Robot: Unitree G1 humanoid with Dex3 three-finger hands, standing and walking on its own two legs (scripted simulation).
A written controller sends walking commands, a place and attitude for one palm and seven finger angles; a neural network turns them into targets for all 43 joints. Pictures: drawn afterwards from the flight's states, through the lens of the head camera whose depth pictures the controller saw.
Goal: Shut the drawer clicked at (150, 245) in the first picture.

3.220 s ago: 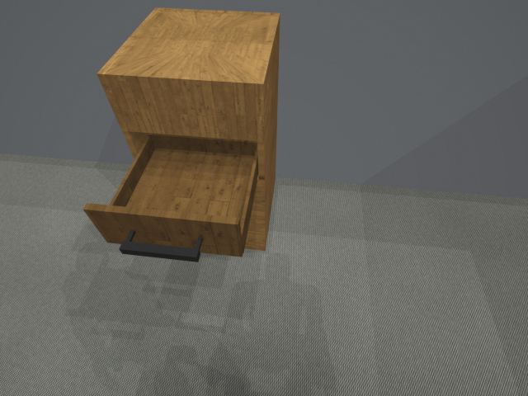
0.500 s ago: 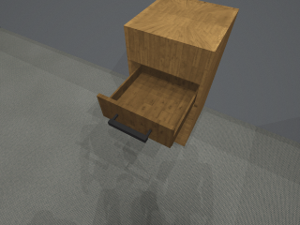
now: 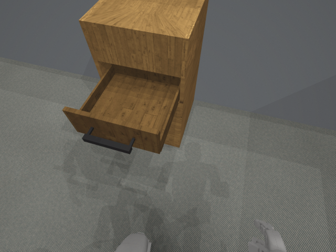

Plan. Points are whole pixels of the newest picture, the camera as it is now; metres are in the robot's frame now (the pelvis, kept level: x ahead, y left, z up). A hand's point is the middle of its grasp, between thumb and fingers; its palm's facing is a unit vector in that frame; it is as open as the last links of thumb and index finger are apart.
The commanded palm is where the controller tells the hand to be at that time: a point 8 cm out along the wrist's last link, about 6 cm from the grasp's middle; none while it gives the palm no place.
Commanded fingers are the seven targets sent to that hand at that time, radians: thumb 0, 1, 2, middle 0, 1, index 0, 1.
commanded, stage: turn to face it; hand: left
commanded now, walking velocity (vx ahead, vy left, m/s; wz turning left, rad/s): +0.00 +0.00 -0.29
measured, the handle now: (109, 139) +0.49 +0.29 -0.23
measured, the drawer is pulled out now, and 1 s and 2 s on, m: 0.30 0.30 0.30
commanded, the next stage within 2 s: take the last steps up to it in 0.22 s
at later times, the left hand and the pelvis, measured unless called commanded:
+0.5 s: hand (113, 244) +0.14 +0.17 -0.17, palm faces -0.15 -0.95 -0.27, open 7.4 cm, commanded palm none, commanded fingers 0.00 0.90 0.90 -0.20 -0.30 -0.20 -0.30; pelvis +0.02 -0.02 -0.01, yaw -8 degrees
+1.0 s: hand (122, 236) +0.16 +0.15 -0.17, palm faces -0.07 -0.97 -0.25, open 7.3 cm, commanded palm none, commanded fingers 0.00 0.90 0.90 -0.20 -0.30 -0.20 -0.30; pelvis +0.10 -0.03 -0.01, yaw -6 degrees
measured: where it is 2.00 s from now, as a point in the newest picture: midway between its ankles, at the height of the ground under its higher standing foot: outside the picture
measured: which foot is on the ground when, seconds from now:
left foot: up 0.00-0.08, down 0.10-0.38, up 0.40-0.66, down 0.68-1.00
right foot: down 0.00-0.10, up 0.12-0.36, down 0.38-0.70, up 0.72-0.88, down 0.90-1.00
